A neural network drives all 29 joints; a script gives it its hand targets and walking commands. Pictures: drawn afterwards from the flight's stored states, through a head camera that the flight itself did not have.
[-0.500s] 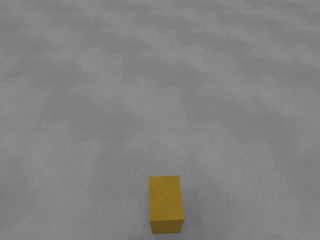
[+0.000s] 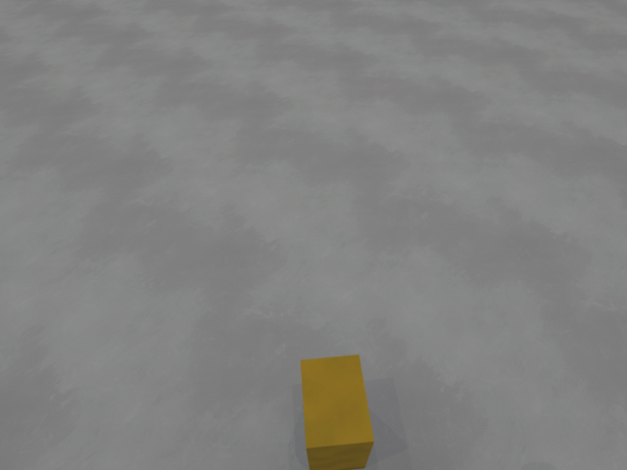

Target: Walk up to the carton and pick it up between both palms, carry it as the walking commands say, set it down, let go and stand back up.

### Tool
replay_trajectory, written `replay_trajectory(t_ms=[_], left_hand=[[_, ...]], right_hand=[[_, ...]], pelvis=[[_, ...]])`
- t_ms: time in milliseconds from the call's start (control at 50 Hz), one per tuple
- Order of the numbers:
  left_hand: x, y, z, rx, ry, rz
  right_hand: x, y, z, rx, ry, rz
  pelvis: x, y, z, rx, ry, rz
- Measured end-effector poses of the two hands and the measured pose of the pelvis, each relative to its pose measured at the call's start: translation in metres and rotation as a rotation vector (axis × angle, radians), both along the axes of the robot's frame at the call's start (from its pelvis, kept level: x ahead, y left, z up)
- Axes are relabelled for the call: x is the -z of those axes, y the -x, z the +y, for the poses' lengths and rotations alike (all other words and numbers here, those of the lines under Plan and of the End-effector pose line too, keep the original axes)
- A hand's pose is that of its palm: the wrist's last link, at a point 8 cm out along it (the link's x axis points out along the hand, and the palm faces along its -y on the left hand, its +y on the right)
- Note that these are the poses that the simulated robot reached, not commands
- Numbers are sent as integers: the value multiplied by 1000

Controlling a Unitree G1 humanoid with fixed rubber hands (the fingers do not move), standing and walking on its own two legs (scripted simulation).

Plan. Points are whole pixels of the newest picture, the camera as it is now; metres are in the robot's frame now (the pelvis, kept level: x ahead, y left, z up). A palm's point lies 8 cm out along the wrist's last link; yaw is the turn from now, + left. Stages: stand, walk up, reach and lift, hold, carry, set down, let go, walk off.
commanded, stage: walk up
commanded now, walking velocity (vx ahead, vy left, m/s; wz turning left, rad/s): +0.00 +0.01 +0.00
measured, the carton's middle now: (333, 416) +0.38 -0.01 -0.64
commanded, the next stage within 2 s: stand in 0.24 s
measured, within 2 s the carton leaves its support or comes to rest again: neither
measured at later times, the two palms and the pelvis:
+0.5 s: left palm out of the picture +0.03 +0.25 -0.14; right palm out of the picture +0.02 -0.22 -0.14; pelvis -0.01 +0.02 -0.01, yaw +2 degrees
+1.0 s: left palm out of the picture +0.15 +0.23 -0.16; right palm out of the picture +0.15 -0.20 -0.16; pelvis -0.05 +0.02 -0.05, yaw +1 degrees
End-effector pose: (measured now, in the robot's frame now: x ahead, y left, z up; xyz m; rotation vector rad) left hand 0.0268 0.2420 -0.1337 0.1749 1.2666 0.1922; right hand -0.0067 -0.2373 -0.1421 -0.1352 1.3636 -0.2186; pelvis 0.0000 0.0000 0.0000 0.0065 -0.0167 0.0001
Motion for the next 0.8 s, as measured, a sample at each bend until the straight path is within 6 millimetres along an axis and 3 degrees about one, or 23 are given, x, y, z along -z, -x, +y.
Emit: replay_trajectory(t_ms=[180, 440, 480, 580, 620, 680, 800], left_hand=[[4, 14, 4, -10, 11, 44], [9, 33, 3, -24, 31, 92], [10, 16, 4, -32, 39, 49], [2, -93, 9, 36, 26, -100], [-5, -119, 7, 36, 28, -91], [-10, -127, -1, 35, 43, -32], [3, -98, -17, 32, 80, 22]], right_hand=[[0, 14, 14, 9, -8, 35], [0, 14, 21, -20, -9, 34], [0, -6, 17, 10, -8, -25], [-9, -128, 9, -88, 6, -188], [-15, -158, 14, -96, -9, -170], [-17, -168, 26, -85, -39, -101], [-7, -138, 46, -77, -72, -53]], pelvis=[[0, 0, 9, -6, 1, -4], [0, 4, 14, -12, 7, -5], [5, 7, 14, -20, 6, 49], [26, 24, 18, -32, 15, 104], [29, 26, 18, -31, 15, 126], [26, 22, 19, -41, 24, 167], [23, 18, 19, -45, 27, 220]])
